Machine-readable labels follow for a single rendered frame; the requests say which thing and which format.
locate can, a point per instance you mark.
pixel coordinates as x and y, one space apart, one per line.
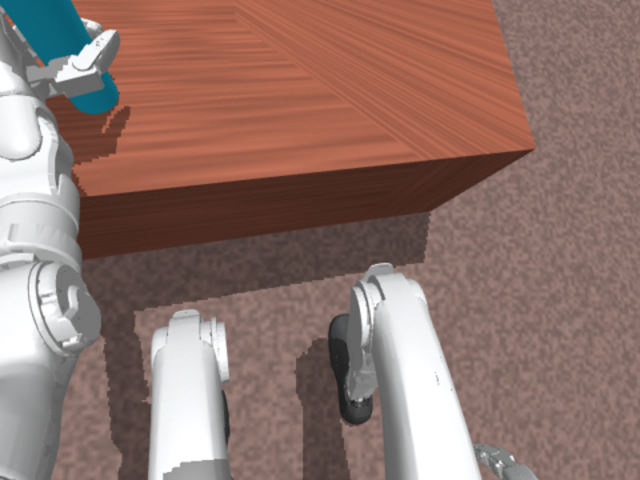
54 29

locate right robot hand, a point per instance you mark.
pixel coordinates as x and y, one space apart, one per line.
502 463

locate left robot hand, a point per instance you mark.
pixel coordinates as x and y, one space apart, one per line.
70 75

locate right robot foot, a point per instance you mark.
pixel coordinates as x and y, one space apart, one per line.
353 412

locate left robot arm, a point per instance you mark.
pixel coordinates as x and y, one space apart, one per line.
47 316

